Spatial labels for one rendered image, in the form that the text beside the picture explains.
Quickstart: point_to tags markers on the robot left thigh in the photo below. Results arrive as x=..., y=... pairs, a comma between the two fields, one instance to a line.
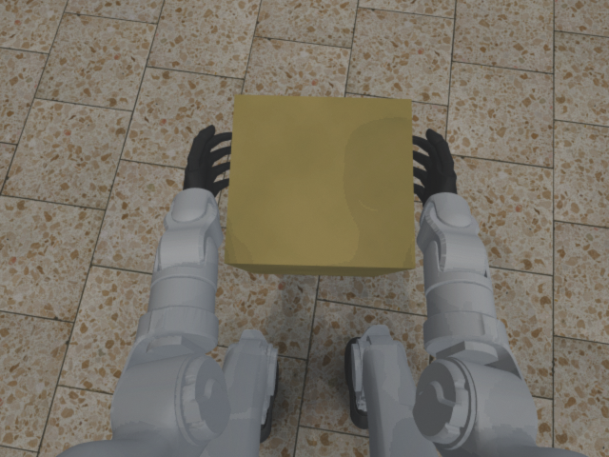
x=250, y=373

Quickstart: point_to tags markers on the robot right hand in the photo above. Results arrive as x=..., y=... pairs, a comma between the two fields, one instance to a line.
x=439, y=175

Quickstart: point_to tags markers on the left robot foot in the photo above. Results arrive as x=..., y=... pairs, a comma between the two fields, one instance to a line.
x=266, y=428

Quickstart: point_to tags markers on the left robot forearm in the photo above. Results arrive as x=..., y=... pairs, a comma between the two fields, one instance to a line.
x=180, y=316

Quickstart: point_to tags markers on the carton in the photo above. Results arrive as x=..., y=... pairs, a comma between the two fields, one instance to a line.
x=321, y=186

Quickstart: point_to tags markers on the robot right upper arm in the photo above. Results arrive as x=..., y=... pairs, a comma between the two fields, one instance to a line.
x=471, y=410

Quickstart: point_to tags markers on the robot left upper arm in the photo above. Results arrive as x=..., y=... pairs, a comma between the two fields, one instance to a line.
x=171, y=407

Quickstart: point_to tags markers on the robot left hand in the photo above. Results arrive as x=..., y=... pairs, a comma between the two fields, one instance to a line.
x=199, y=172

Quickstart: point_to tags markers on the right robot forearm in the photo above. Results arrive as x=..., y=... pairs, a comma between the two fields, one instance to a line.
x=461, y=315

